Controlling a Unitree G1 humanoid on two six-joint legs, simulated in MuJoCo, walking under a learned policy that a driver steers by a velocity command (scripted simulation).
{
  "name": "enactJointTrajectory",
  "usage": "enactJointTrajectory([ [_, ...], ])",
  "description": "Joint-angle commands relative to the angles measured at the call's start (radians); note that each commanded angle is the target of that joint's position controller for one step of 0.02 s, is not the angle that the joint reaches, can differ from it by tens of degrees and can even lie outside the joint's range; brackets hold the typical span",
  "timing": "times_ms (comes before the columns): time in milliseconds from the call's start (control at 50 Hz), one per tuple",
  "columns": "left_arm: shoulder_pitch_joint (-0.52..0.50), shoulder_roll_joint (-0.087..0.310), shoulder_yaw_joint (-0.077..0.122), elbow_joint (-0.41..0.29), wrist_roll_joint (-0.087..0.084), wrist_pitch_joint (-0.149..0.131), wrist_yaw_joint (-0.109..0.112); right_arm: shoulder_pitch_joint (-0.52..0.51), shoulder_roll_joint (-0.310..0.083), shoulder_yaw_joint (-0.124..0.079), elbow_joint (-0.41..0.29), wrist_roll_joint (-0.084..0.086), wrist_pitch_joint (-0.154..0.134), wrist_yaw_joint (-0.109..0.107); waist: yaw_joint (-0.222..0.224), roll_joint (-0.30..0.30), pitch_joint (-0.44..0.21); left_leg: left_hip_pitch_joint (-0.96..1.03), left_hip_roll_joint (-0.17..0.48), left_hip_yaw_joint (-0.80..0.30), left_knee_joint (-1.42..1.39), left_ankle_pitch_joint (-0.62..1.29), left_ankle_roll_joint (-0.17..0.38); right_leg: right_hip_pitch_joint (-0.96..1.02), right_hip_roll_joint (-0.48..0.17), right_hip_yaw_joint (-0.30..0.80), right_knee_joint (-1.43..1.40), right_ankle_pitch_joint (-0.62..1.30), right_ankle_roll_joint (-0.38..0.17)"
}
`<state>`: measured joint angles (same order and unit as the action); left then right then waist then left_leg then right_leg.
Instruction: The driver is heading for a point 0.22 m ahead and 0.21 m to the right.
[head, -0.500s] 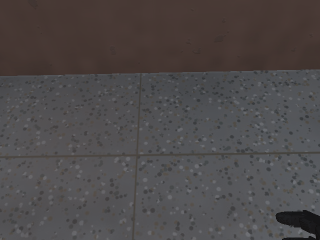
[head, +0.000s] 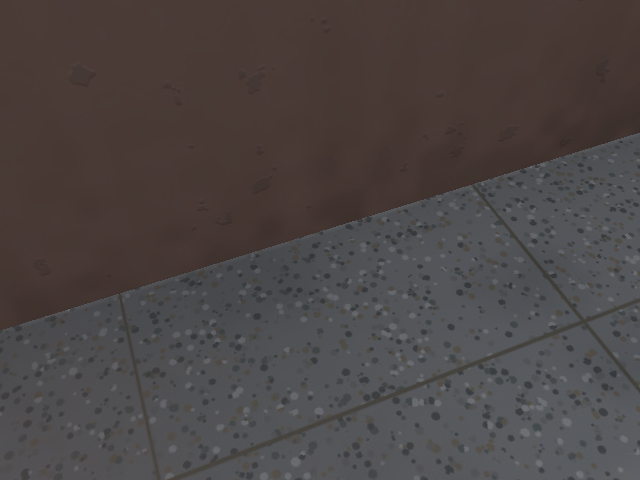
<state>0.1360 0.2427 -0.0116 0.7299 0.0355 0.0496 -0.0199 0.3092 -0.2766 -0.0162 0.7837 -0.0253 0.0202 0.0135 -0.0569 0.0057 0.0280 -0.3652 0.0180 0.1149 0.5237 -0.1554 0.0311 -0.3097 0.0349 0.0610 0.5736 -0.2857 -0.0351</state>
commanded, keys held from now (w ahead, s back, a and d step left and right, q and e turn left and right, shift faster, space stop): shift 0.04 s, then e+shift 0.36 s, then w+e+shift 0.34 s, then shift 0.26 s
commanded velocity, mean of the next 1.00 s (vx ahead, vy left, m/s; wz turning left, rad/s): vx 0.29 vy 0.00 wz -0.66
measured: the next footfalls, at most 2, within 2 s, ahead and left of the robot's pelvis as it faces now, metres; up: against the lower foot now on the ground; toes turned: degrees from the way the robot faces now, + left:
left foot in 0.34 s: +0.04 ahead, +0.11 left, +0.00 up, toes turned -13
right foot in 0.92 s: +0.21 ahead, -0.28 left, +0.00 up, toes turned -42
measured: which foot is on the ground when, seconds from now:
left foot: down 0.00-0.00, up 0.02-0.32, down 0.34-0.92, up 0.94-1.00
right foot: down 0.00-0.34, up 0.36-0.90, down 0.92-1.00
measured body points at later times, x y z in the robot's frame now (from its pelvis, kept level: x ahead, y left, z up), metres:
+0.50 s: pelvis +0.00 +0.02 +0.02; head +0.03 +0.04 +0.47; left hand +0.17 +0.28 -0.11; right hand +0.05 -0.28 -0.07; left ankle +0.00 +0.11 -0.73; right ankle -0.04 -0.10 -0.65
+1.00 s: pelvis +0.14 -0.16 -0.02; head +0.18 -0.20 +0.43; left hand +0.45 -0.11 -0.12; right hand -0.06 -0.33 -0.15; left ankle +0.08 +0.08 -0.62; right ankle +0.18 -0.26 -0.73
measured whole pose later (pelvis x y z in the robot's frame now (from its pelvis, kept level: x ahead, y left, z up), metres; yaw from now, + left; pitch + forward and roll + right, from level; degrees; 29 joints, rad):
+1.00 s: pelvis +0.14 -0.16 -0.02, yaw -39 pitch +1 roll +1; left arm 0.04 0.25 0.04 0.73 0.03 -0.02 -0.02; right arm 0.43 -0.24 -0.03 0.88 0.01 -0.03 -0.01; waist -0.09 -0.01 0.11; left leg -0.22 0.13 0.08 1.22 -0.46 -0.03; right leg -0.49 0.06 -0.07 0.67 -0.20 -0.12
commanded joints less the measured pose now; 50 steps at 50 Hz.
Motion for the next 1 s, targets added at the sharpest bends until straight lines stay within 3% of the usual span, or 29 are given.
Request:
enactJointTrajectory([
  [20, 0.021, 0.210, 0.042, -0.048, 0.005, -0.018, 0.024, 0.039, -0.021, -0.001, -0.088, 0.015, 0.002, 0.000, 0.019, -0.260, -0.025, -0.091, -0.023, -0.046, 0.029, -0.332, -0.025, 0.016, -0.355, 0.429, -0.416, -0.126, -0.146],
  [40, -0.001, 0.156, 0.035, -0.035, 0.009, -0.028, 0.032, 0.005, -0.080, -0.017, -0.062, 0.017, 0.013, -0.007, 0.045, -0.162, 0.005, 0.054, 0.022, -0.132, 0.116, -0.288, -0.023, -0.110, -0.306, 0.358, -0.405, -0.170, -0.164],
  [60, -0.046, 0.153, 0.034, -0.029, 0.003, -0.035, 0.036, -0.022, -0.086, -0.025, -0.078, 0.025, 0.016, -0.008, 0.013, -0.173, 0.021, 0.067, -0.003, -0.116, 0.119, -0.242, -0.018, -0.125, -0.241, 0.314, -0.380, -0.136, -0.147],
  [100, -0.027, 0.191, 0.057, -0.016, -0.009, -0.041, 0.039, -0.021, -0.116, -0.042, -0.076, 0.012, 0.015, -0.023, 0.022, -0.183, 0.014, -0.019, -0.034, -0.100, 0.204, -0.255, -0.018, -0.005, -0.191, 0.280, -0.306, 0.150, -0.150],
  [140, 0.051, 0.188, 0.070, 0.000, -0.023, -0.041, 0.036, -0.018, -0.106, -0.043, -0.082, 0.011, 0.016, -0.034, 0.048, -0.135, -0.046, -0.101, -0.043, -0.118, 0.292, -0.330, -0.031, 0.143, -0.216, 0.313, -0.227, 0.500, -0.199],
  [180, 0.092, 0.191, 0.086, 0.014, -0.029, -0.038, 0.035, -0.055, -0.086, -0.040, -0.109, 0.021, 0.017, -0.046, 0.062, -0.118, -0.084, -0.146, -0.036, -0.143, 0.309, -0.349, -0.045, 0.228, -0.225, 0.351, -0.190, 0.616, -0.220],
  [260, 0.089, 0.199, 0.115, 0.017, -0.024, -0.022, 0.030, -0.092, -0.074, -0.034, -0.144, 0.034, 0.016, -0.053, 0.067, -0.147, -0.118, -0.070, -0.069, -0.156, 0.180, -0.323, -0.050, 0.223, -0.174, 0.411, -0.183, 0.550, -0.193],
  [320, 0.011, 0.204, 0.130, -0.001, -0.034, -0.011, 0.018, 0.016, -0.074, -0.036, -0.118, 0.030, 0.010, -0.062, -0.007, -0.131, -0.127, 0.205, -0.086, -0.143, -0.138, -0.157, -0.036, 0.061, -0.088, 0.406, -0.154, 0.355, -0.102],
  [340, 0.012, 0.164, 0.122, -0.015, -0.044, -0.013, 0.021, 0.055, -0.142, -0.054, -0.108, 0.014, 0.006, -0.072, -0.012, -0.046, -0.133, 0.362, 0.042, -0.234, -0.256, -0.154, -0.007, -0.097, -0.018, 0.349, -0.080, 0.135, -0.032],
  [360, 0.040, 0.071, 0.103, -0.045, -0.053, -0.017, 0.022, 0.002, -0.266, -0.081, -0.137, -0.002, 0.011, -0.072, 0.014, 0.229, -0.108, 0.426, 0.353, -0.515, -0.330, -0.194, 0.086, -0.316, 0.147, 0.121, 0.153, -0.172, 0.032],
  [380, 0.031, 0.175, 0.126, -0.030, 0.000, -0.012, 0.023, -0.068, -0.247, -0.078, -0.155, -0.005, 0.020, -0.069, 0.022, 0.188, -0.044, 0.252, 0.427, -0.515, -0.317, -0.072, 0.171, -0.322, 0.077, 0.056, 0.325, -0.261, 0.045],
  [400, 0.038, 0.213, 0.144, -0.017, 0.006, -0.005, 0.013, -0.109, -0.166, -0.053, -0.173, -0.009, 0.017, -0.066, 0.052, 0.117, -0.010, 0.186, 0.373, -0.438, -0.297, 0.026, 0.178, -0.266, 0.050, 0.064, 0.434, -0.220, 0.040],
  [420, 0.073, 0.211, 0.147, 0.001, 0.008, 0.003, -0.001, -0.126, -0.129, -0.043, -0.173, -0.012, 0.012, -0.060, 0.074, 0.102, -0.013, 0.193, 0.302, -0.353, -0.316, -0.168, 0.138, -0.272, 0.029, 0.056, 0.500, -0.128, 0.029],
  [460, 0.090, 0.208, 0.146, 0.003, 0.008, 0.012, -0.040, -0.140, -0.139, -0.046, -0.176, -0.003, 0.003, -0.062, 0.075, 0.203, 0.006, 0.266, 0.247, -0.299, -0.380, -0.416, 0.087, -0.380, 0.003, 0.020, 0.597, -0.046, 0.031],
  [480, 0.069, 0.199, 0.141, -0.002, 0.004, 0.010, -0.053, -0.118, -0.145, -0.050, -0.171, -0.001, -0.004, -0.058, 0.058, 0.189, 0.020, 0.300, 0.247, -0.286, -0.399, -0.455, 0.080, -0.428, -0.010, 0.006, 0.615, -0.026, 0.036],
  [540, -0.025, 0.164, 0.128, -0.034, 0.005, 0.000, -0.069, -0.002, -0.154, -0.064, -0.130, 0.001, -0.033, -0.050, 0.005, 0.115, 0.051, 0.413, 0.268, -0.230, -0.403, -0.431, 0.060, -0.544, -0.040, -0.014, 0.612, 0.033, 0.045],
  [580, -0.062, 0.144, 0.120, -0.046, 0.004, -0.006, -0.076, 0.054, -0.156, -0.070, -0.102, -0.001, -0.053, -0.044, -0.014, 0.105, 0.059, 0.452, 0.277, -0.181, -0.400, -0.388, 0.051, -0.579, -0.058, -0.020, 0.590, 0.075, 0.045],
  [660, -0.136, 0.125, 0.110, -0.076, 0.001, -0.014, -0.090, 0.112, -0.147, -0.075, -0.058, -0.005, -0.079, -0.036, -0.028, 0.093, 0.092, 0.470, 0.315, -0.111, -0.417, -0.350, 0.061, -0.630, -0.094, -0.033, 0.535, 0.125, 0.035],
  [740, -0.211, 0.103, 0.093, -0.115, -0.002, -0.024, -0.102, 0.159, -0.125, -0.073, -0.002, -0.014, -0.098, -0.034, -0.027, 0.086, 0.142, 0.489, 0.341, -0.015, -0.444, -0.289, 0.067, -0.667, -0.131, -0.072, 0.476, 0.145, -0.013],
  [780, -0.250, 0.069, 0.073, -0.132, 0.003, -0.037, -0.102, 0.159, -0.094, -0.062, 0.026, -0.023, -0.106, -0.033, -0.015, 0.053, 0.194, 0.433, 0.319, 0.079, -0.433, -0.034, 0.069, -0.581, -0.131, -0.105, 0.350, 0.142, -0.043],
  [820, -0.256, 0.043, 0.057, -0.139, 0.013, -0.049, -0.096, 0.146, -0.118, -0.063, 0.052, -0.013, -0.098, -0.038, 0.006, 0.060, 0.190, 0.383, 0.287, 0.178, -0.364, 0.371, 0.062, -0.404, -0.084, -0.187, 0.196, 0.078, -0.073],
  [860, -0.139, 0.056, 0.064, -0.103, 0.014, -0.055, -0.073, 0.161, -0.173, -0.068, 0.079, 0.008, -0.086, -0.040, 0.067, 0.096, 0.082, 0.382, 0.285, 0.202, -0.168, 0.935, 0.059, -0.147, 0.029, -0.249, 0.132, 0.049, -0.104],
  [880, 0.005, 0.082, 0.077, -0.061, 0.016, -0.064, -0.059, 0.151, -0.199, -0.070, 0.082, 0.023, -0.081, -0.035, 0.133, 0.111, -0.004, 0.353, 0.282, 0.194, 0.008, 1.009, 0.058, 0.027, 0.066, -0.222, 0.074, 0.094, -0.125],
  [900, 0.199, 0.116, 0.096, 0.010, 0.023, -0.074, -0.039, 0.124, -0.194, -0.066, 0.072, 0.033, -0.080, -0.027, 0.223, 0.092, -0.119, 0.250, 0.251, 0.209, 0.245, 0.865, 0.031, 0.294, 0.073, -0.169, -0.049, 0.237, -0.146],
  [920, 0.255, 0.183, 0.113, 0.049, 0.035, -0.076, -0.016, 0.144, -0.113, -0.048, 0.052, 0.015, -0.080, -0.018, 0.202, -0.014, -0.206, -0.003, 0.183, 0.165, 0.523, 0.007, -0.001, 0.556, -0.094, 0.022, -0.032, 0.297, -0.140],
  [940, 0.209, 0.333, 0.142, -0.011, 0.012, -0.071, 0.003, 0.248, -0.051, -0.033, -0.019, 0.047, -0.071, -0.011, 0.119, -0.206, -0.423, -0.243, 0.060, 0.074, 0.940, -0.529, -0.047, 0.769, -0.471, 0.541, -0.021, 0.726, -0.301],
  [960, 0.263, 0.294, 0.140, -0.015, -0.020, -0.062, 0.017, 0.150, -0.145, -0.057, -0.010, 0.040, -0.066, -0.019, 0.183, 0.009, -0.477, -0.197, 0.060, -0.101, 0.946, -0.370, -0.048, 0.667, -0.435, 0.487, -0.088, 0.971, -0.295],
  [980, 0.186, 0.252, 0.123, 0.015, -0.024, -0.069, 0.026, 0.112, -0.086, -0.042, -0.021, 0.060, -0.063, -0.022, 0.124, -0.048, -0.318, -0.220, 0.080, -0.109, 0.908, -0.292, -0.047, 0.536, -0.404, 0.320, -0.109, 1.050, -0.288],
  [1000, 0.136, 0.178, 0.103, 0.020, -0.028, -0.078, 0.028, 0.118, -0.066, -0.030, 0.000, 0.042, -0.063, -0.024, 0.082, -0.025, -0.194, -0.200, 0.109, -0.109, 0.807, -0.260, -0.046, 0.384, -0.347, 0.226, -0.147, 0.984, -0.247],
])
